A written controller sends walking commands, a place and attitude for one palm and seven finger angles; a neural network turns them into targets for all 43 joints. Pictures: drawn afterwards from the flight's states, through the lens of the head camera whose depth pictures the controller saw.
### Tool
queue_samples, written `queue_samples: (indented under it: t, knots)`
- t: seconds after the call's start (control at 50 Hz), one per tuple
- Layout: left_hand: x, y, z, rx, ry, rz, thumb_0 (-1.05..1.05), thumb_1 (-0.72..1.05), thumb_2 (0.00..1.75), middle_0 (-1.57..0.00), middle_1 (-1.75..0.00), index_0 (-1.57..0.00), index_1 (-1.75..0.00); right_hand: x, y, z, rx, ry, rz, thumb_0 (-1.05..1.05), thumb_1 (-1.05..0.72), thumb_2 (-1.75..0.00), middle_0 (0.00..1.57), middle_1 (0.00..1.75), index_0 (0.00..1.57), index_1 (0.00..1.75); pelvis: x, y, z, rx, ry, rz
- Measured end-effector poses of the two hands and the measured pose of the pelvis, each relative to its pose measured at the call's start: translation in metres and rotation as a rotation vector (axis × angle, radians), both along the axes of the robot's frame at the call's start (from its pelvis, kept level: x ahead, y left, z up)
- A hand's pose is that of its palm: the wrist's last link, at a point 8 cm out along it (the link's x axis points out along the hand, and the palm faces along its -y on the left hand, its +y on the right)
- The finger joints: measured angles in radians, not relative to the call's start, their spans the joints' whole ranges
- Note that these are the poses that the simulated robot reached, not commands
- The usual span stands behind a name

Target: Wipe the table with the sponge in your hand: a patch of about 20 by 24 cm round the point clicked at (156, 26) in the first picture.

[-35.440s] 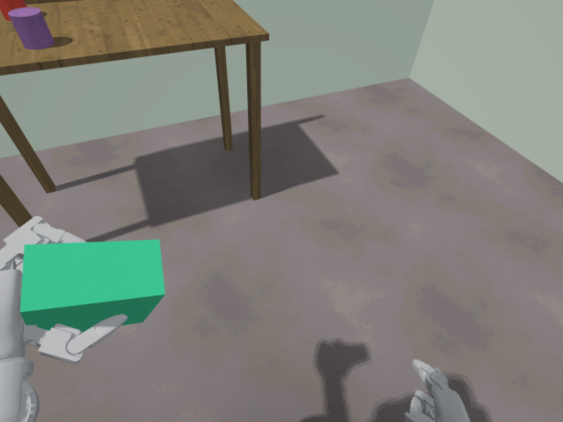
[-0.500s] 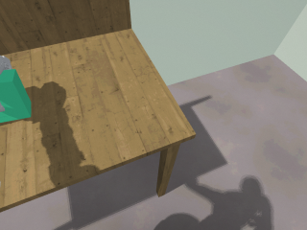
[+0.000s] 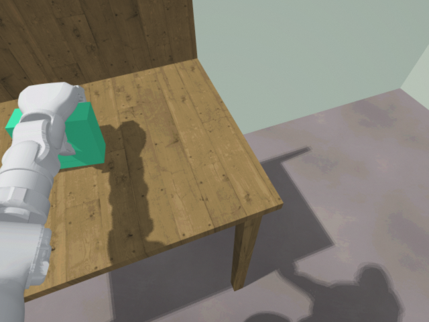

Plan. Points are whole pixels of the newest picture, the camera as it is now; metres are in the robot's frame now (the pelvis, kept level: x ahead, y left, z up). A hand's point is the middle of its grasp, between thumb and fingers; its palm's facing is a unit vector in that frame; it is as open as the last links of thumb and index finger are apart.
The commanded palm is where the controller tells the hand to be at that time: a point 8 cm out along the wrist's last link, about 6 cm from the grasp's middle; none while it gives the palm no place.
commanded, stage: slide across to the middle lane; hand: left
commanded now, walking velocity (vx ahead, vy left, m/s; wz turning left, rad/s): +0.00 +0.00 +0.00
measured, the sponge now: (65, 144) +0.43 +0.32 +0.08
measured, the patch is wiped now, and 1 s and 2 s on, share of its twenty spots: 0.50 0.80 0.85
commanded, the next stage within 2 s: wipe back along the middle lane in 0.04 s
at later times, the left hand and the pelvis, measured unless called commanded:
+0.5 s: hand (71, 130) +0.43 +0.29 +0.12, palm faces -0.08 +0.04 -1.00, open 10.1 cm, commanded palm +0.40 +0.28 +0.16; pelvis +0.01 -0.02 +0.00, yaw -1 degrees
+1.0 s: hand (72, 152) +0.38 +0.27 +0.12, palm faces +0.02 -0.01 -1.00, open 10.1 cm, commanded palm +0.34 +0.26 +0.14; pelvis +0.01 -0.01 +0.00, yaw +0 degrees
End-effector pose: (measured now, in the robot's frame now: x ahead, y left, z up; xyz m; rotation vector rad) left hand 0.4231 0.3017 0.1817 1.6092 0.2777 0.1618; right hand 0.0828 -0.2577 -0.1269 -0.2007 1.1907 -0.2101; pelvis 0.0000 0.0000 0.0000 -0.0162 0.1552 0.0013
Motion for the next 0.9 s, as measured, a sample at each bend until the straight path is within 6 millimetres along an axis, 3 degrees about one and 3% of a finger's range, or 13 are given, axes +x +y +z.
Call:
queue_samples:
  t: [0.12, 0.24, 0.46, 0.62, 0.9]
  knots:
    - [0.000, -0.005, 0.000, 0.019, 0.011, 0.057, 0.00, -0.52, 1.07, -0.74, -1.36, -0.75, -1.37, 0.004, -0.006, 0.001, 0.004, -0.008, 0.007, 0.01, -0.91, -0.90, 0.20, 0.30, 0.21, 0.30, 0.000, -0.007, 0.001, 0.004, -0.007, 0.004]
    - [0.004, -0.011, 0.002, 0.024, 0.034, 0.071, 0.00, -0.52, 1.07, -0.74, -1.37, -0.74, -1.38, -0.004, -0.021, 0.003, -0.023, 0.004, -0.011, 0.01, -0.91, -0.90, 0.20, 0.30, 0.21, 0.30, 0.001, -0.015, 0.002, 0.007, -0.014, 0.003]
    - [-0.010, -0.018, -0.003, 0.000, 0.009, 0.053, 0.00, -0.51, 1.07, -0.72, -1.39, -0.72, -1.40, -0.007, -0.040, 0.005, -0.044, 0.011, -0.028, 0.01, -0.91, -0.90, 0.20, 0.30, 0.21, 0.30, 0.008, -0.021, 0.002, 0.009, -0.035, -0.010]
    - [-0.024, -0.024, -0.005, -0.006, -0.033, 0.059, 0.00, -0.50, 1.07, -0.71, -1.40, -0.71, -1.41, 0.024, -0.031, 0.006, -0.017, -0.061, 0.005, 0.01, -0.91, -0.90, 0.20, 0.30, 0.20, 0.30, 0.010, -0.020, 0.002, 0.010, -0.045, -0.012]
    - [-0.056, -0.033, -0.007, -0.039, -0.079, 0.091, -0.01, -0.49, 1.07, -0.70, -1.41, -0.70, -1.42, 0.095, 0.005, 0.022, 0.041, -0.248, 0.123, 0.01, -0.91, -0.90, 0.20, 0.30, 0.21, 0.30, 0.009, -0.014, 0.001, 0.013, -0.076, -0.001]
